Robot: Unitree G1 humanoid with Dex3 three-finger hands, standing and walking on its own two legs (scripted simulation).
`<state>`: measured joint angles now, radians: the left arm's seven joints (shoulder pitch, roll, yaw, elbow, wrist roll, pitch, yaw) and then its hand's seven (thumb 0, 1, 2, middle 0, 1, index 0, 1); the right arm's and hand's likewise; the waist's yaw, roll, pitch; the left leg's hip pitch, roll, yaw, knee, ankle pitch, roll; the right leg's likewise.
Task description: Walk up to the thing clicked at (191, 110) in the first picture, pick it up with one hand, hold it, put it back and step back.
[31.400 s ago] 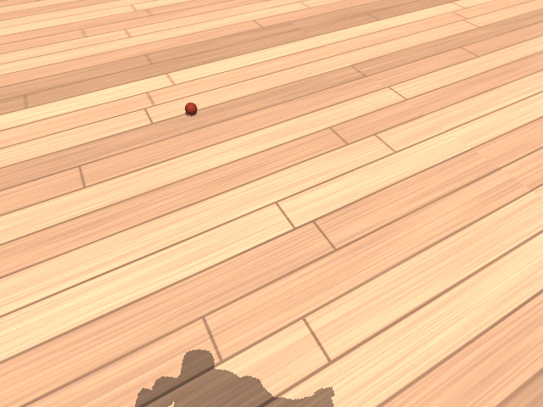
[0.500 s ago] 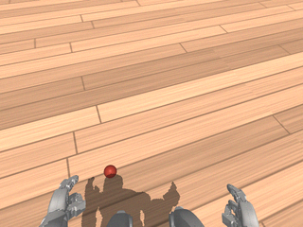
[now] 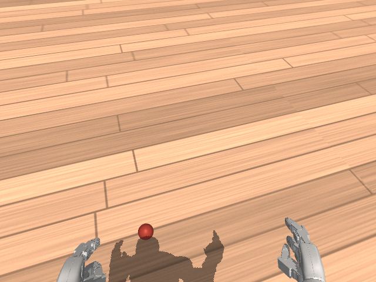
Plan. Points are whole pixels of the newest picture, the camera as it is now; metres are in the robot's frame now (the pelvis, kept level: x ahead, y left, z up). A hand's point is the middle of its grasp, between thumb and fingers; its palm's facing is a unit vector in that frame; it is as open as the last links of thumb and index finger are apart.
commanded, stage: home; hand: left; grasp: from above
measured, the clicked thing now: (145, 231) +0.48 +0.20 -0.68
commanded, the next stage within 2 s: stand in 1.70 s
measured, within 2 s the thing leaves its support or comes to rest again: neither
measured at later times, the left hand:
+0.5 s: hand (105, 277) +0.16 +0.18 -0.05, palm faces +0.04 -0.98 -0.20, open 7.4 cm
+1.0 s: hand (104, 277) +0.16 +0.18 -0.05, palm faces +0.04 -0.98 -0.20, open 7.4 cm
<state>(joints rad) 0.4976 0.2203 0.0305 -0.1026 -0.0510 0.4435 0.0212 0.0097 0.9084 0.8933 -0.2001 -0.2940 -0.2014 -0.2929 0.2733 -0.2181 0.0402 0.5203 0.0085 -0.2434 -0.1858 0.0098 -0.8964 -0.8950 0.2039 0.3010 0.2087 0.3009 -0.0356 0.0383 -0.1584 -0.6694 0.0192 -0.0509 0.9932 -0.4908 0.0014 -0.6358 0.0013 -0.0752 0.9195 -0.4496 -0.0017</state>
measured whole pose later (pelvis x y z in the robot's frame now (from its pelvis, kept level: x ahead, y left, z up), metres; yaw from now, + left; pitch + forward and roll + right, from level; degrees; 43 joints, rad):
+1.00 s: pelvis +0.00 +0.00 +0.00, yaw +0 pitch +9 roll -3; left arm 0.50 0.23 0.03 -0.12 -0.05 0.44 0.02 0.01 0.91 0.89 -0.20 -0.29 -0.20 -0.29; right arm 0.29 -0.22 0.03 0.54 0.01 -0.24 -0.19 0.01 -0.90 -0.89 0.20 0.30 0.21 0.30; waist -0.04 0.04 -0.16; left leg -0.67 0.02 -0.05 1.00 -0.50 0.00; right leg -0.64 0.01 -0.07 0.93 -0.45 0.00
